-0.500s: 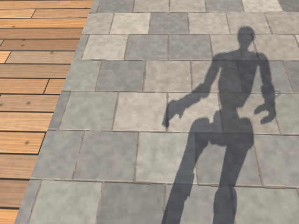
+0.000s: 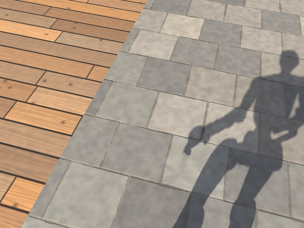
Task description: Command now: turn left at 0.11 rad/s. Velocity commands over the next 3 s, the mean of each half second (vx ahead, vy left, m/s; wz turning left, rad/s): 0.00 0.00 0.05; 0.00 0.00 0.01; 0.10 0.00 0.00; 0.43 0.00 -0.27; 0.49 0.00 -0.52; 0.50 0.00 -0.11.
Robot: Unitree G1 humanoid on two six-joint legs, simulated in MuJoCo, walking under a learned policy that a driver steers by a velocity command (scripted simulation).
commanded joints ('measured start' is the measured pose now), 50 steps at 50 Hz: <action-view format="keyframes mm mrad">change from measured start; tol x4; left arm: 1 9 65 17 -47 -5 -9 2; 5 20 52 5 -25 4 -17 -1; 7 7 154 25 -25 4 -17 3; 12 -3 72 7 6 7 -41 -3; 50 48 31 -19 257 -8 -30 17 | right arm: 1 -56 -144 -36 -45 3 -20 -5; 4 -70 -125 -28 -24 11 -12 -4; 7 24 -125 -31 13 -1 -21 3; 10 -37 -121 -30 25 6 -12 -8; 50 96 -99 -22 369 18 -6 -46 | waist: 1 -4 179 -78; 5 10 134 -78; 8 -31 -11 -26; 50 -23 42 19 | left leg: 1 59 232 -187 -115 458 172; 4 45 200 -167 -86 384 148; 7 -17 94 -115 -92 68 38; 8 11 66 -79 -80 25 13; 13 31 62 -62 -37 110 5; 24 30 58 -50 -40 143 -19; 50 35 50 -21 -63 142 -31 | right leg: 1 1 -16 23 3 33 17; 3 55 -6 6 -113 117 12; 5 169 -5 9 -307 370 -5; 6 212 -42 53 -323 508 -20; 9 106 -22 37 -302 331 -72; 50 130 31 3 -340 331 -80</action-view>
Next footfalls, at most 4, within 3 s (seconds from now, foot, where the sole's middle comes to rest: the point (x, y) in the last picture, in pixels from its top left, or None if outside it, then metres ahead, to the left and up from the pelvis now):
0.12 right None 0.03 -0.15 -0.78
1.92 right None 0.40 -0.15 -0.78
2.40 left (164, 179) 0.72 -0.04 -0.78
2.90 right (233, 163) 0.83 -0.39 -0.78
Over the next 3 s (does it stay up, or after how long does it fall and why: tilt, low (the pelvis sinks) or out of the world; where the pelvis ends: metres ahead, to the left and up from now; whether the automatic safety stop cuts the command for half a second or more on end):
stays up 0.78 -0.26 -0.01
